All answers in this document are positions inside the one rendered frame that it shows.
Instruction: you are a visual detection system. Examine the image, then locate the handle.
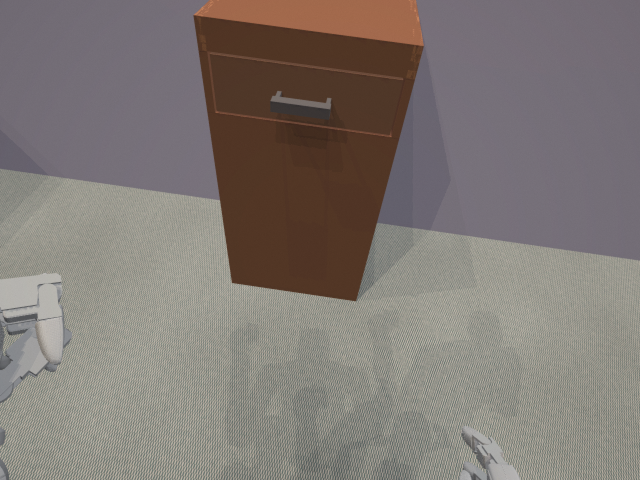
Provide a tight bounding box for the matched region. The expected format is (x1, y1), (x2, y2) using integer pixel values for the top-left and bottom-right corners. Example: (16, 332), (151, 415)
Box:
(270, 91), (331, 120)

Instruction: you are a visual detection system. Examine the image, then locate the right robot hand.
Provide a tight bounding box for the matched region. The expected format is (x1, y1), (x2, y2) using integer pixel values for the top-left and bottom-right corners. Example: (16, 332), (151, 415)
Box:
(459, 426), (520, 480)

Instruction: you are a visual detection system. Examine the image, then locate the cabinet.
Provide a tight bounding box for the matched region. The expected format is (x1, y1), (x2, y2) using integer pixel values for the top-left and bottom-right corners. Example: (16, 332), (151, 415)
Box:
(193, 0), (424, 301)

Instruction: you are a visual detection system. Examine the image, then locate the left robot hand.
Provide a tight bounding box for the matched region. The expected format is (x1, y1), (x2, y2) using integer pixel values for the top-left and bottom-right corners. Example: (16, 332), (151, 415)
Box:
(0, 273), (72, 403)

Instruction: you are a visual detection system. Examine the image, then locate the drawer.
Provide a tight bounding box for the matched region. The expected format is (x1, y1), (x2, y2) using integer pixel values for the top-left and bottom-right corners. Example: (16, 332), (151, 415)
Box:
(210, 52), (403, 135)

